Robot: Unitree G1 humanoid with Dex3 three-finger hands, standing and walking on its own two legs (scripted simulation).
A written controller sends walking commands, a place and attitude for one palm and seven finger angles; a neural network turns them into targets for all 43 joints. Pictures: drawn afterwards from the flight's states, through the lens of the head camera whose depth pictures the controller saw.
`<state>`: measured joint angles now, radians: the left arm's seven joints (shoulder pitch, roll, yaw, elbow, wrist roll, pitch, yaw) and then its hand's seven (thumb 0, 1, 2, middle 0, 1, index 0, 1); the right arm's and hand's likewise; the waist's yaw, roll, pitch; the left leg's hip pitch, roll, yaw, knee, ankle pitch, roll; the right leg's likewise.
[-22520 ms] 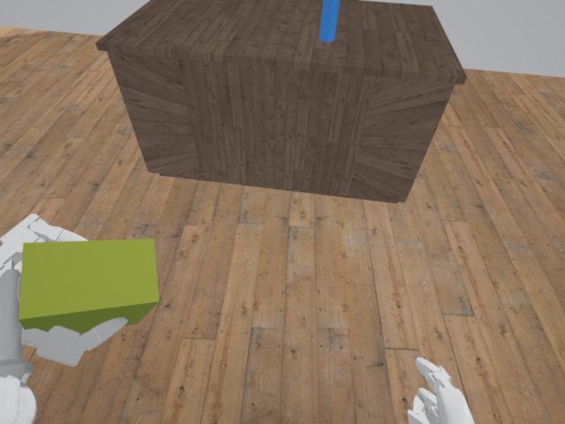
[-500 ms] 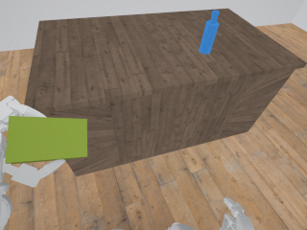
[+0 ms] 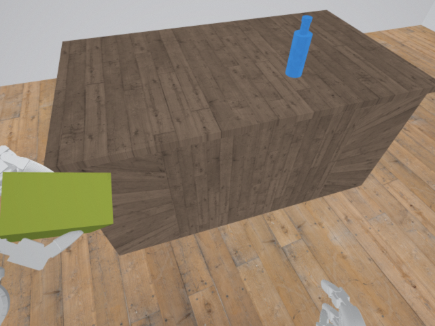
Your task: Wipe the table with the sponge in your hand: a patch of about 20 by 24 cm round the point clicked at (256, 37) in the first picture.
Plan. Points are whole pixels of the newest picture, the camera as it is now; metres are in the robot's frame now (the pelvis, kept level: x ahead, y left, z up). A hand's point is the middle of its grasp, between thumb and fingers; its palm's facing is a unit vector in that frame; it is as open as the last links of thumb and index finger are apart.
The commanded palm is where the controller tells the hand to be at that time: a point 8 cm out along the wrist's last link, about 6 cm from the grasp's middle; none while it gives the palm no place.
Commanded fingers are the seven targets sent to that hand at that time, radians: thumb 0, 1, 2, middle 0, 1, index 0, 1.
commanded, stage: look again from close up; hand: left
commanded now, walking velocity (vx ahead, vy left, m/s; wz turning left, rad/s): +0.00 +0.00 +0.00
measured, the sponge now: (70, 207) +0.23 +0.22 +0.17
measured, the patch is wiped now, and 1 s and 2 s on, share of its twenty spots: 0.00 0.00 0.00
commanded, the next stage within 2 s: shuffle to correct the standing spot in 0.28 s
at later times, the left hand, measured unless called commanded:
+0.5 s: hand (56, 186) +0.26 +0.26 +0.16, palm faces +0.40 -0.82 -0.41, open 10.3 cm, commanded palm +0.21 +0.29 +0.18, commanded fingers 0.00 0.10 1.30 -1.20 -1.60 -1.20 -1.60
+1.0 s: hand (119, 136) +0.38 +0.21 +0.16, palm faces +0.33 -0.85 -0.40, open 10.3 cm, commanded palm +0.31 +0.24 +0.18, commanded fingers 0.00 0.10 1.30 -1.20 -1.60 -1.20 -1.60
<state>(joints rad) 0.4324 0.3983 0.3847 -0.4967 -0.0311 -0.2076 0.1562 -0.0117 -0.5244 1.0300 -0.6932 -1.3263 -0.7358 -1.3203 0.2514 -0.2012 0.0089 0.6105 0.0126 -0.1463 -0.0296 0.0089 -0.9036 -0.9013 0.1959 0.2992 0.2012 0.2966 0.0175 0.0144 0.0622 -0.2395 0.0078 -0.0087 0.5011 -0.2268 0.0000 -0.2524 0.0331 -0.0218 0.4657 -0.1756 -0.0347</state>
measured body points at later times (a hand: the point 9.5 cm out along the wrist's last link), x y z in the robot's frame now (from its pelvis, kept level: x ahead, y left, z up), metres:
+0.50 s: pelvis +0.05 +0.01 +0.00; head +0.06 +0.01 +0.45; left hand +0.24 +0.30 +0.19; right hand +0.22 -0.22 -0.08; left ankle +0.03 +0.12 -0.74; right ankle +0.05 -0.10 -0.74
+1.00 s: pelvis +0.12 -0.02 -0.02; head +0.16 -0.01 +0.42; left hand +0.36 +0.25 +0.18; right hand +0.29 -0.26 -0.10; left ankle +0.17 +0.11 -0.74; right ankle +0.07 -0.10 -0.67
